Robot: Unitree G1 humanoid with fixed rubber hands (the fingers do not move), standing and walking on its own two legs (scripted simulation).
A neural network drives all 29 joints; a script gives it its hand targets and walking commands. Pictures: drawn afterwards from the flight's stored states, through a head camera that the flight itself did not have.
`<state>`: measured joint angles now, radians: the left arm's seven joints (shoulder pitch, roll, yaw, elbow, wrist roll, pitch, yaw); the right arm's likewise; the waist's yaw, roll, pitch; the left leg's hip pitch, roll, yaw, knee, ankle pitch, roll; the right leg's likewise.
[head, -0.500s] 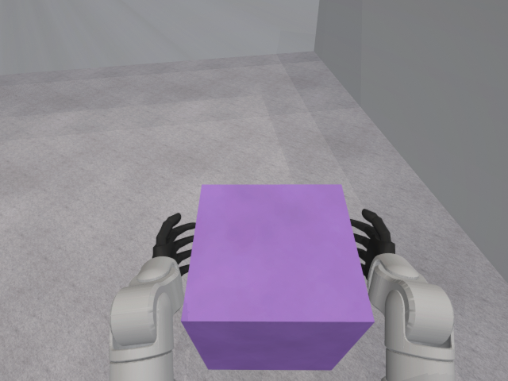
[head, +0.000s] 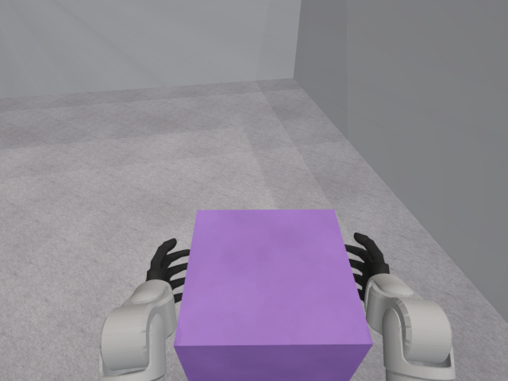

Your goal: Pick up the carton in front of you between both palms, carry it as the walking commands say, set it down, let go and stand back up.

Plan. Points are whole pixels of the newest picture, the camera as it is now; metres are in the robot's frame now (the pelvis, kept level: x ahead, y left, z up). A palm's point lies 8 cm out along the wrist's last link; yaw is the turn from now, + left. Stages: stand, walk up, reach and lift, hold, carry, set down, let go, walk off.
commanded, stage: carry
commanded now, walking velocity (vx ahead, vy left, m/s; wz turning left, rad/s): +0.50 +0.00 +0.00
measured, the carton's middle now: (265, 311) +0.25 +0.00 +0.02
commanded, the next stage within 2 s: none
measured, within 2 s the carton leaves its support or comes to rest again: neither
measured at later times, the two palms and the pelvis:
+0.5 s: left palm (188, 175) +0.50 +0.15 +0.10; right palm (334, 172) +0.52 -0.15 +0.09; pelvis +0.26 -0.01 +0.01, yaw +3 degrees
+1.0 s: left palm (186, 162) +0.60 +0.17 +0.06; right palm (312, 159) +0.62 -0.13 +0.06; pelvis +0.33 +0.01 +0.00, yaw +3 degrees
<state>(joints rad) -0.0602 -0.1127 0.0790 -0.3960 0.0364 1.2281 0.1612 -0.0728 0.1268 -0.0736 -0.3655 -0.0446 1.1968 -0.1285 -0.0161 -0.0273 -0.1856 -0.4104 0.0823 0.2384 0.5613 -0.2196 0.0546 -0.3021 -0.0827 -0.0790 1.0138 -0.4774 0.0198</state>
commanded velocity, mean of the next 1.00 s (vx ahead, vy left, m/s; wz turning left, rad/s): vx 0.02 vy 0.00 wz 0.00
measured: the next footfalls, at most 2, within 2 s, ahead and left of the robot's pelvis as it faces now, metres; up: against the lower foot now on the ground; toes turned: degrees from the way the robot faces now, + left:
right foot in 0.32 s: +0.36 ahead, -0.09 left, +0.00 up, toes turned +14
left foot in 0.50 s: +0.26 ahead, +0.10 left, +0.00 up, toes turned +6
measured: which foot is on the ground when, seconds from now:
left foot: down 0.00-0.34, up 0.36-0.48, down 0.50-1.00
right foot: up 0.00-0.30, down 0.32-1.00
